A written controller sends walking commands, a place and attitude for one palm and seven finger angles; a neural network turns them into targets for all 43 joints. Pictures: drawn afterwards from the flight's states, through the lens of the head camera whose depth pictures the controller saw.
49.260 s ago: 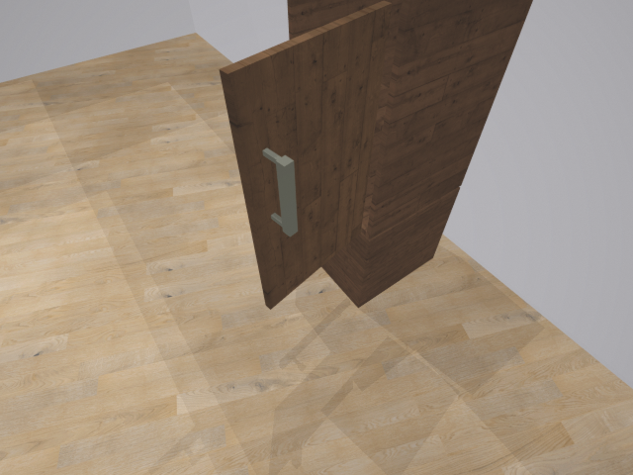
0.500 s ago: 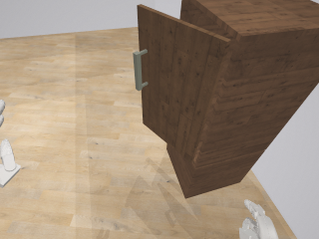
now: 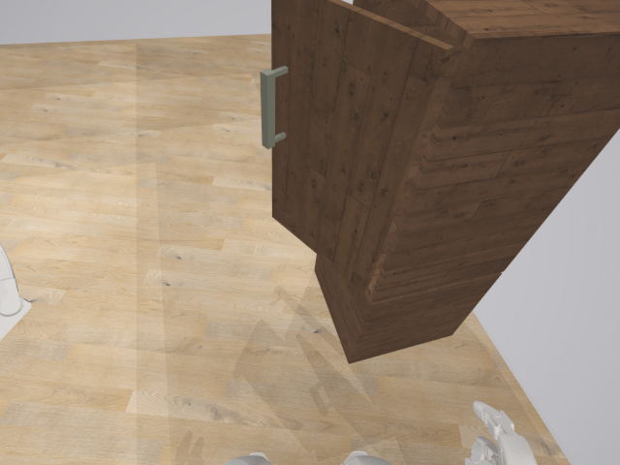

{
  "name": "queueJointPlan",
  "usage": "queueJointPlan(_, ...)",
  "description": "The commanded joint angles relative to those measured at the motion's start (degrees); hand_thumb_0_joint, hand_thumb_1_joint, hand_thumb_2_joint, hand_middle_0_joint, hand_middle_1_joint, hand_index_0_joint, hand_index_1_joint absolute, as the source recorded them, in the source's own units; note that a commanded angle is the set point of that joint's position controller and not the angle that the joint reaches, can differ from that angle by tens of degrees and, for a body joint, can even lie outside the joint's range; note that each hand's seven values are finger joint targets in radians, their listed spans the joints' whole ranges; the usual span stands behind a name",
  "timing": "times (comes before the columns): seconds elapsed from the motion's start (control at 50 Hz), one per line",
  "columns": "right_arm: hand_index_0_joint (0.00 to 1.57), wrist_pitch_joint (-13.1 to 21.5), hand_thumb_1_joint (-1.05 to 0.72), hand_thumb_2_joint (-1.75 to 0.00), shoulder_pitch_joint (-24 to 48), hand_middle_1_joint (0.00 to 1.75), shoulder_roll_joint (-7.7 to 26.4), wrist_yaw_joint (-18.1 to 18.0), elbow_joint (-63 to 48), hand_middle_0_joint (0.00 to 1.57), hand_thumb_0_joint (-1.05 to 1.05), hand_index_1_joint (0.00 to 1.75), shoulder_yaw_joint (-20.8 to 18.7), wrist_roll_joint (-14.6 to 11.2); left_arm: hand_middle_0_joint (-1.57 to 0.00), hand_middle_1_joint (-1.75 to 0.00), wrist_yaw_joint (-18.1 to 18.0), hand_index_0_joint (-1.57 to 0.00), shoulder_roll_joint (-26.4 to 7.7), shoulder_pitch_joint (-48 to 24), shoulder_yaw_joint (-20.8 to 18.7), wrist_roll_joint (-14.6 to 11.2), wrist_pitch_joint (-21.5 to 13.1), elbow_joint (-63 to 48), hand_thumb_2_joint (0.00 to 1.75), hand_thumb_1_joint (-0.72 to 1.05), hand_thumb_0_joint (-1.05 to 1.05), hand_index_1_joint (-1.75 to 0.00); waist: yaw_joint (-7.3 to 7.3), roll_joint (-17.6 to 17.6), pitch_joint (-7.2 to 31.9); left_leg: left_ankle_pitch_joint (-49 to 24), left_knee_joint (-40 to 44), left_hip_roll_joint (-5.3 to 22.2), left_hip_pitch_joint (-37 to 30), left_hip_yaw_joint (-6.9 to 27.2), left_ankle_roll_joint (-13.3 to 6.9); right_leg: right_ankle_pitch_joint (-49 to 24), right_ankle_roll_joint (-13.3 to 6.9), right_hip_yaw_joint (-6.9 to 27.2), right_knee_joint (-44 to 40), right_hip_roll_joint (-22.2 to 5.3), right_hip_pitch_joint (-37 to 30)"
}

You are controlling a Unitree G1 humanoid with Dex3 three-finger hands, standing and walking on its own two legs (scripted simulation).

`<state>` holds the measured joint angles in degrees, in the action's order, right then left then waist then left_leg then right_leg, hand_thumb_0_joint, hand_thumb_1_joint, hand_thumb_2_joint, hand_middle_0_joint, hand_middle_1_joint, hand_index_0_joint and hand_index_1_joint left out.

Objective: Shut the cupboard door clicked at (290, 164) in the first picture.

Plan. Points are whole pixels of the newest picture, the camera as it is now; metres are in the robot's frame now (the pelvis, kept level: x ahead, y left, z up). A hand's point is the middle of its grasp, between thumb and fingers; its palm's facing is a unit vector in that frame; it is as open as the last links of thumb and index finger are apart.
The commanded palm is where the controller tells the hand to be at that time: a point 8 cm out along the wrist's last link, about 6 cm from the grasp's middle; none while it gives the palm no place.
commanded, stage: step back with the hand held close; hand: left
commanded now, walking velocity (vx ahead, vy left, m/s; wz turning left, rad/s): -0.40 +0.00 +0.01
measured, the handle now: (275, 108) +0.75 +0.10 +0.06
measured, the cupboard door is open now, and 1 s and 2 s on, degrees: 29 29 29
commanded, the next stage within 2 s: stop stepping back and stand still in 0.38 s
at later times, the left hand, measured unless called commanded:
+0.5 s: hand (67, 443) +0.11 +0.17 +0.20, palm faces +0.18 -0.79 -0.58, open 7.4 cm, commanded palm +0.05 +0.24 +0.21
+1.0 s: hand out of the picture -0.01 +0.24 +0.21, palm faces +0.48 -0.77 -0.43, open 7.4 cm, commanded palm -0.06 +0.27 +0.21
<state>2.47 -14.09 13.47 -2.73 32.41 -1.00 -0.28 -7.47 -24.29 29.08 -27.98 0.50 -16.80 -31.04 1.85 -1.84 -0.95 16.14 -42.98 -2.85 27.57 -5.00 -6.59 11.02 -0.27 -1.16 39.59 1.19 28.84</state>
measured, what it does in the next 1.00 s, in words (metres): walks backwards: right foot, then left foot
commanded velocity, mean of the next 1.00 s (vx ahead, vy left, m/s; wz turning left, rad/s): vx -0.06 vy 0.00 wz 0.02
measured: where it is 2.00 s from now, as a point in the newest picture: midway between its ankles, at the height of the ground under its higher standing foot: outside the picture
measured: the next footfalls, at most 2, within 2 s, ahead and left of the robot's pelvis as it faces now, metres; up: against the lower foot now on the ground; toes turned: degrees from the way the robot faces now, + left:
right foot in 0.38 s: -0.16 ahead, -0.13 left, +0.00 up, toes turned +1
left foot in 0.78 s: -0.13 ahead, +0.10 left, +0.00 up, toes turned +6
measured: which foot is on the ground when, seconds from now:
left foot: down 0.00-0.48, up 0.50-0.76, down 0.78-1.00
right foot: down 0.00-0.06, up 0.08-0.36, down 0.38-1.00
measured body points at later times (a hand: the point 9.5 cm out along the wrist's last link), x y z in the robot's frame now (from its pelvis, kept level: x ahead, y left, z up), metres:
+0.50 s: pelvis -0.11 -0.05 +0.02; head -0.06 -0.03 +0.47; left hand +0.10 +0.21 +0.23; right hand +0.10 -0.28 -0.04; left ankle +0.06 +0.05 -0.70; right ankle -0.20 -0.14 -0.71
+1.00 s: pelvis -0.20 -0.03 +0.03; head -0.24 -0.01 +0.48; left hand -0.04 +0.28 +0.23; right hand -0.06 -0.25 -0.05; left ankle -0.19 +0.09 -0.71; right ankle -0.21 -0.14 -0.70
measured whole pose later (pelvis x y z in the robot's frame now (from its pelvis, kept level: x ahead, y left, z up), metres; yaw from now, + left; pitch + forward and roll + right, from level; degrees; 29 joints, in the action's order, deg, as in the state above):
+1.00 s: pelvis -0.20 -0.03 +0.03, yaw +0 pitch +0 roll -1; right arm 5.4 -16.1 8.7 -4.4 35.8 2.3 -0.6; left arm -10.0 -25.0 30.8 -24.9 -2.1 -9.6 -26.3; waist 1.7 -1.2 4.9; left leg 16.9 -31.3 2.5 15.3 -2.8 -0.3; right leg 20.1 -0.7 -2.5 31.0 0.8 13.4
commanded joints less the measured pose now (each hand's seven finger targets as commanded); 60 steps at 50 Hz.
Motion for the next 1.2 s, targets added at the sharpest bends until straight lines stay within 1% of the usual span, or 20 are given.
queueJointPlan(0.0, 0.2, 4.0, -0.9, -0.9, 5.7, 0.3, 8.6, -1.3, -8.6, 0.2, 0.0, 0.3, -3.5, 0.5, -0.2, -0.3, -1.5, -0.2, -10.3, -2.5, -8.8, -0.9, -3.8, -10.7, 0.9, 0.9, 0.0, -0.3, -1.37, 10.3, 7.5, 28.9, 28.9, 17.1, 28.6, 22.6, -2.3, -3.3, 0.6, 5.9, 11.3, 1.3, -33.0)
queueJointPlan(0.06, 0.2, 5.1, -0.9, -0.9, 5.8, 0.3, 8.0, -1.6, -7.5, 0.2, 0.0, 0.3, -3.8, 1.3, -0.2, -0.3, -0.7, -0.2, -9.6, -4.5, -7.5, -1.1, -3.9, -10.5, 0.9, 0.9, 0.0, -0.3, -1.53, 9.8, 4.8, 19.0, 31.5, 20.5, 21.2, 25.5, -2.7, 6.1, 1.4, 4.2, 13.4, 3.9, -27.1)
queueJointPlan(0.14, 0.2, 7.2, -0.9, -0.9, 5.8, 0.3, 6.4, -0.8, -4.3, 0.2, 0.0, 0.3, -3.0, 1.9, -0.2, -0.3, 0.0, -0.2, -6.4, -2.9, -2.5, -2.7, -4.4, -10.0, 0.9, 0.9, 0.0, -0.3, -1.6, 9.3, 6.3, -7.0, 27.2, 19.1, -2.2, 22.7, -0.7, 13.1, 0.7, 3.4, -0.2, 3.0, -14.5)
queueJointPlan(0.24, 0.2, 8.3, -0.9, -0.9, 6.5, 0.3, 6.1, 0.4, -0.9, 0.2, 0.0, 0.3, -2.6, 2.0, -0.2, -0.3, 0.1, -0.2, -8.4, -2.5, -1.8, -3.4, -4.1, -12.4, 0.9, 0.9, 0.0, -0.3, -2.55, 14.3, 19.2, -47.0, 20.1, 16.6, -29.8, 16.8, 2.2, 9.5, 1.4, 1.8, -14.3, 3.1, -9.3)
queueJointPlan(0.3, 0.2, 7.4, -0.9, -0.9, 7.6, 0.3, 6.0, 0.9, -2.4, 0.2, 0.0, 0.3, -2.9, 1.6, -0.2, -0.3, 0.5, -0.2, -11.5, 0.9, -5.0, -4.1, -3.3, -15.4, 0.9, 0.9, 0.0, -0.3, -2.79, 14.8, 26.1, -52.7, 18.7, 15.5, -37.3, 14.0, 2.6, 9.1, 2.0, 0.6, -14.6, 3.8, -9.7)
queueJointPlan(0.36, 0.2, 6.2, -0.9, -0.9, 9.4, 0.3, 5.7, 1.3, -5.0, 0.2, 0.0, 0.3, -2.4, 1.4, -0.2, -0.3, 1.3, -0.2, -13.8, 6.8, -8.8, -5.4, -2.2, -17.1, 0.9, 0.9, 0.0, -0.3, -3.25, 14.3, 27.2, -46.4, 19.5, 15.3, -33.5, 12.4, 2.6, 6.8, 2.1, -0.6, -16.7, 3.7, -13.9)
queueJointPlan(0.4, 0.2, 4.2, -0.9, -0.9, 10.1, 0.3, 5.1, 1.3, -7.2, 0.2, 0.0, 0.3, -2.0, 0.8, -0.2, -0.3, 1.8, -0.2, -15.0, 9.1, -11.2, -6.3, -1.7, -17.1, 0.9, 0.9, 0.0, -0.3, -3.23, 9.9, 25.3, -34.2, 18.3, 13.1, -25.4, 8.7, 3.7, -6.0, 2.5, -0.6, -20.8, 1.5, -18.6)
queueJointPlan(0.44, 0.2, 2.4, -0.9, -0.9, 10.2, 0.3, 3.4, 0.4, -8.6, 0.2, 0.0, 0.3, -1.5, -1.3, -0.2, -0.3, 1.8, -0.2, -15.6, 11.5, -11.4, -7.2, -1.1, -13.3, 0.9, 0.9, 0.0, -0.3, -2.13, -7.4, 19.9, -13.3, 9.7, 6.1, -18.9, 2.4, 6.5, -23.2, 3.7, 4.0, -22.6, -8.9, -14.1)
queueJointPlan(0.46, 0.2, 2.5, -0.9, -0.9, 12.0, 0.3, 4.0, -0.3, -9.4, 0.2, 0.0, 0.3, -1.4, -2.0, -0.2, -0.3, 1.3, -0.2, -16.0, 10.8, -11.4, -7.2, -0.9, -10.9, 0.9, 0.9, 0.0, -0.3, -2.69, -10.6, 14.2, 0.3, 0.9, 3.3, -12.9, 2.6, 7.1, -23.7, 2.8, 7.5, -23.8, -14.3, -8.4)
queueJointPlan(0.52, 0.2, 1.1, -0.9, -0.9, 10.4, 0.3, 4.9, -1.5, -7.5, 0.2, 0.0, 0.3, -0.4, 0.0, -0.2, -0.3, -1.0, -0.2, -14.8, 6.0, -9.1, -5.1, 3.5, -5.2, 0.9, 0.9, 0.0, -0.3, -1.52, 0.6, 6.5, 7.7, -10.2, 3.7, 2.4, 7.4, 6.9, -26.5, -4.9, 15.1, -19.4, -20.1, -10.2)
queueJointPlan(0.66, 0.2, 2.4, -0.9, -0.9, 7.9, 0.3, 5.7, -2.9, -6.2, 0.2, 0.0, 0.3, -1.1, -0.6, -0.2, -0.3, -4.3, -0.2, -9.3, -9.5, 2.2, -1.8, 5.7, -3.7, 0.9, 0.9, 0.0, -0.3, -2.13, -6.0, 1.1, 7.6, -0.1, 4.2, 0.6, 3.8, 5.1, -29.4, -4.8, 11.2, -16.5, -17.7, -19.7)
queueJointPlan(0.74, 0.2, 3.4, -0.9, -0.9, 5.8, 0.3, 5.4, -3.0, -6.8, 0.2, 0.0, 0.3, -1.6, -0.4, -0.2, -0.3, -4.9, -0.2, -11.8, -2.5, -2.7, -2.7, 3.8, -13.9, 0.9, 0.9, 0.0, -0.3, -1.26, 2.9, 10.6, -13.1, 21.9, 5.1, -14.4, 3.1, 4.3, -25.6, -0.8, 3.9, -7.0, -9.6, -24.3)
queueJointPlan(0.8, 0.2, 4.6, -0.9, -0.9, 3.9, 0.3, 4.9, -2.1, -6.8, 0.2, 0.0, 0.3, -1.5, -0.2, -0.2, -0.3, -3.9, -0.2, -11.7, 1.8, -4.3, -3.1, 2.8, -13.8, 0.9, 0.9, 0.0, -0.3, -0.95, 13.0, 12.5, -33.7, 17.4, 10.7, -20.0, 8.3, 3.5, -9.4, 1.1, -1.0, -6.6, -2.4, -17.6)
queueJointPlan(0.82, 0.2, 5.1, -0.9, -0.9, 4.7, 0.3, 5.0, -2.0, -6.1, 0.2, 0.0, 0.3, -1.1, 0.2, -0.2, -0.3, -3.4, -0.2, -12.3, 0.9, -4.9, -3.3, 2.8, -12.8, 0.9, 0.9, 0.0, -0.3, -1.25, 14.0, 9.4, -21.0, 22.1, 12.4, -14.4, 10.2, 3.7, 4.3, 1.4, -2.1, -7.8, -1.1, -17.8)
queueJointPlan(0.9, 0.2, 6.0, -0.9, -0.9, 5.2, 0.3, 6.1, -2.4, -5.1, 0.2, 0.0, 0.3, -1.1, -0.3, -0.2, -0.3, -3.7, -0.2, -8.0, -3.6, -1.9, -3.2, 3.8, -5.6, 0.9, 0.9, 0.0, -0.3, -0.29, 10.1, 1.4, 22.1, 29.2, 13.7, -2.3, 13.0, 2.4, 10.8, 0.0, -1.9, -9.2, 0.6, -18.9)
queueJointPlan(1.0, 0.2, 5.5, -0.9, -0.9, 6.0, 0.3, 5.5, -2.4, -5.2, 0.2, 0.0, 0.3, -0.4, 0.1, -0.2, -0.3, -3.4, -0.2, -6.8, -3.2, 0.2, -2.3, 5.5, -4.1, 0.9, 0.9, 0.0, -0.3, -0.66, 9.8, 0.6, 27.5, 27.3, 13.0, 0.9, 13.2, 1.9, 12.2, -1.1, -2.3, -9.5, 1.5, -19.0)
queueJointPlan(1.06, 0.2, 5.2, -0.9, -0.9, 6.4, 0.3, 4.9, -2.3, -4.9, 0.2, 0.0, 0.3, -0.3, 0.6, -0.2, -0.3, -3.6, -0.2, -7.9, -3.3, -0.5, -2.3, 5.7, -5.1, 0.9, 0.9, 0.0, -0.3, -1.28, 4.4, 1.8, 21.7, 17.5, 8.8, 2.4, 8.6, 2.9, 17.1, -3.8, 5.6, -14.2, -2.3, -19.3)
queueJointPlan(1.12, 0.2, 5.0, -0.9, -0.9, 6.7, 0.3, 4.5, -1.6, -4.0, 0.2, 0.0, 0.3, -0.7, 0.9, -0.2, -0.3, -4.2, -0.2, -10.9, -8.4, -2.1, -1.9, 4.5, -7.4, 0.9, 0.9, 0.0, -0.3, -1.57, -8.4, 1.7, 10.7, -9.2, 3.1, 7.9, 3.3, 5.8, 29.9, -13.2, 32.0, -28.1, -18.2, -17.8)
queueJointPlan(1.14, 0.2, 5.1, -0.9, -0.9, 7.4, 0.3, 4.4, -1.5, -4.2, 0.2, 0.0, 0.3, -1.0, 0.8, -0.2, -0.3, -4.1, -0.2, -9.5, -9.9, -0.5, -1.8, 3.7, -6.7, 0.9, 0.9, 0.0, -0.3, -1.86, -7.6, 0.1, 12.3, -13.8, 4.3, 9.7, 5.7, 6.0, 28.6, -15.2, 33.1, -28.7, -20.7, -17.3)
queueJointPlan(1.18, 0.2, 4.9, -0.9, -0.9, 6.4, 0.3, 4.4, -1.3, -3.6, 0.2, 0.0, 0.3, -0.8, 1.0, -0.2, -0.3, -4.1, -0.2, -9.6, -11.3, -0.5, -1.3, 2.6, -6.5, 0.9, 0.9, 0.0, -0.3, -1.37, -3.0, -1.3, 10.1, -11.0, 6.9, 5.4, 7.6, 5.6, 21.7, -13.7, 25.3, -26.7, -19.5, -12.9)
